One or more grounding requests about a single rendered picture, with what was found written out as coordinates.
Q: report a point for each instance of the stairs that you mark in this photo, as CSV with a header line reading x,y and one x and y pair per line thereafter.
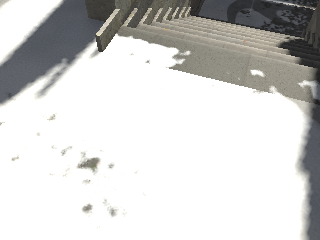
x,y
239,37

